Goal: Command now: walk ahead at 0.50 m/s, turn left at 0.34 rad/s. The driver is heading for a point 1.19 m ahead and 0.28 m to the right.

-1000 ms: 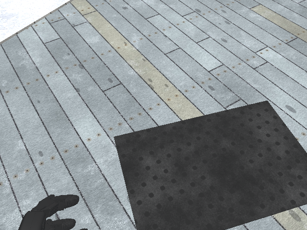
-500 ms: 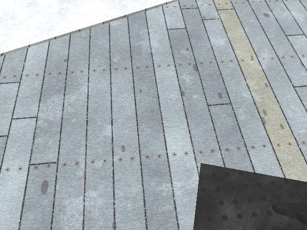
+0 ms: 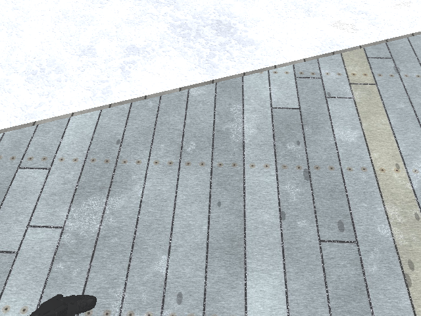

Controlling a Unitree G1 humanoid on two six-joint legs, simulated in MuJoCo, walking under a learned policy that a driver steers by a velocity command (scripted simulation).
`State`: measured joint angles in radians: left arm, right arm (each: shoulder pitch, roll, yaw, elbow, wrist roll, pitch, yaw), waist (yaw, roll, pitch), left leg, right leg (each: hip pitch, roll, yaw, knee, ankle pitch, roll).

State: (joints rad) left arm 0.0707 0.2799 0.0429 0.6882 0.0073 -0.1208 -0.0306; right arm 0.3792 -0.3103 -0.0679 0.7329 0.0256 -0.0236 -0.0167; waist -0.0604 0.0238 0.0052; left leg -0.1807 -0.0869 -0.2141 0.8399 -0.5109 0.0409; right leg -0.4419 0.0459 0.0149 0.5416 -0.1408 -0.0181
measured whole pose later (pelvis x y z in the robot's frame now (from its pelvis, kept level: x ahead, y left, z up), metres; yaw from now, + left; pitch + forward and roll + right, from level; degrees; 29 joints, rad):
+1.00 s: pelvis +0.50 -0.04 -0.01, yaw -21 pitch +1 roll +1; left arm 0.09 0.30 0.06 0.62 -0.03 -0.02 -0.04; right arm 0.30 -0.31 -0.07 0.84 0.01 -0.06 -0.01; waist -0.04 -0.01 0.07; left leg -0.12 0.08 0.12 0.93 -0.49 -0.04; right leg -0.51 0.03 -0.05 0.66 -0.17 -0.09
